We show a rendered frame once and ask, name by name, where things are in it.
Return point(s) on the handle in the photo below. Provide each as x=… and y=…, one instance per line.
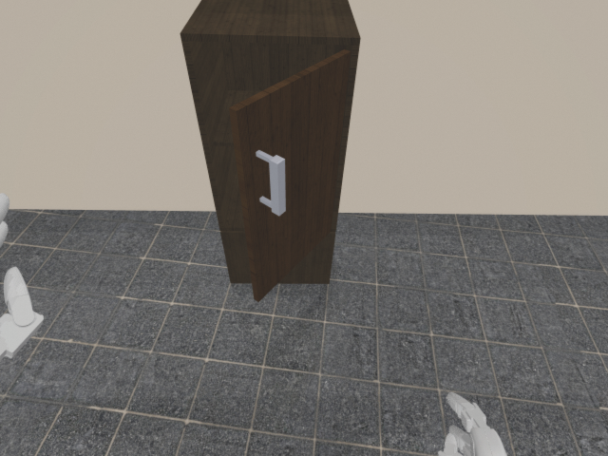
x=277, y=183

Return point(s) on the robot right hand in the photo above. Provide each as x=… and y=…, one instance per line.
x=483, y=440

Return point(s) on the robot left hand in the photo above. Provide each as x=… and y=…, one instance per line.
x=21, y=323

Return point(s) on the cupboard door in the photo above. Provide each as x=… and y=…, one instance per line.
x=300, y=119

